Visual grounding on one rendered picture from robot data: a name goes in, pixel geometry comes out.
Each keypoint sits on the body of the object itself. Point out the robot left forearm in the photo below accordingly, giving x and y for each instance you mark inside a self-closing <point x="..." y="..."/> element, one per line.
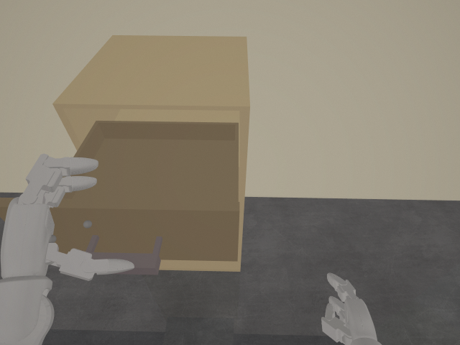
<point x="26" y="314"/>

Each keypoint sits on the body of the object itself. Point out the handle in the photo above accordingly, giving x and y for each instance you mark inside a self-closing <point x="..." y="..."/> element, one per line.
<point x="144" y="264"/>

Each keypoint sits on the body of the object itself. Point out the drawer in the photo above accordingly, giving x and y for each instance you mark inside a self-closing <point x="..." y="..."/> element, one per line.
<point x="177" y="180"/>

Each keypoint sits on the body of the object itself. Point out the right robot hand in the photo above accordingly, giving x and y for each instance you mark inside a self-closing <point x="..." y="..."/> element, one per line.
<point x="354" y="319"/>

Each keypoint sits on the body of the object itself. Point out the cabinet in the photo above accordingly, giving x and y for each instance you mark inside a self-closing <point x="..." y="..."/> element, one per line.
<point x="165" y="78"/>

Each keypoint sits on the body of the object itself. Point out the left robot hand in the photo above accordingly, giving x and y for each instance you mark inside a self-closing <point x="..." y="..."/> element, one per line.
<point x="25" y="247"/>

